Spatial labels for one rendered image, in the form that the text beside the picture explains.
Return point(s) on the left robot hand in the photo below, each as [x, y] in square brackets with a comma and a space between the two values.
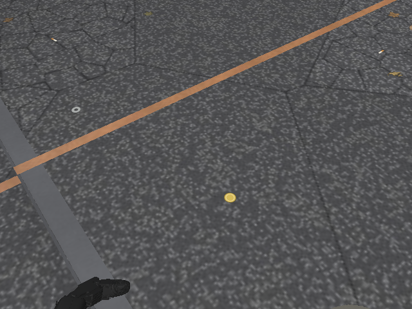
[93, 291]

